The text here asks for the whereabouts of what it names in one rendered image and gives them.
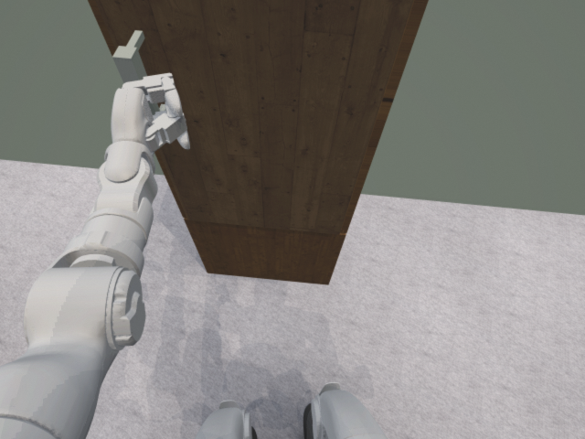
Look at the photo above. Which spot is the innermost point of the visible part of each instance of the handle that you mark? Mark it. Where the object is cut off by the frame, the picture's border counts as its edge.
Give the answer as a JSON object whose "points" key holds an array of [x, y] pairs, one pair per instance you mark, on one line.
{"points": [[130, 66]]}

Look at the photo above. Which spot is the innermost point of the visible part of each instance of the left robot shin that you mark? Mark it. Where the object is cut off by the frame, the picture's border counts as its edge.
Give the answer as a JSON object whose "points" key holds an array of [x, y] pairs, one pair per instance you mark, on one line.
{"points": [[228, 404]]}

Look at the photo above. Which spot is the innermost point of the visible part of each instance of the cupboard door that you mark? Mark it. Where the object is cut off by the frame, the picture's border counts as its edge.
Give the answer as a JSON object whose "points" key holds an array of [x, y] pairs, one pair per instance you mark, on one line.
{"points": [[280, 99]]}

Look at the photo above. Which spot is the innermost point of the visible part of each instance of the right robot thigh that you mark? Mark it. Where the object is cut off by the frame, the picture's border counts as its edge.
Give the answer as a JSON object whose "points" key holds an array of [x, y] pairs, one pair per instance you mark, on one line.
{"points": [[338, 414]]}

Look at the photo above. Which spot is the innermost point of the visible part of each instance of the robot left forearm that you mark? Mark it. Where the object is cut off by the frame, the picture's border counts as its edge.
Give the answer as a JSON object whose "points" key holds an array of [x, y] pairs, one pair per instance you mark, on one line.
{"points": [[117, 229]]}

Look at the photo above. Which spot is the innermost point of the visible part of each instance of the robot left upper arm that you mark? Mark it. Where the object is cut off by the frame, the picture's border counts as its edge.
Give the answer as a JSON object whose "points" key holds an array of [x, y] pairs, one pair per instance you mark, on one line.
{"points": [[78, 319]]}

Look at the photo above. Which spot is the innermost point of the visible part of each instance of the robot left hand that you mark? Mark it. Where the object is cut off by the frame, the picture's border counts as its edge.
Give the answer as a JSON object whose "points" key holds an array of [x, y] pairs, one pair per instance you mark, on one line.
{"points": [[132, 119]]}

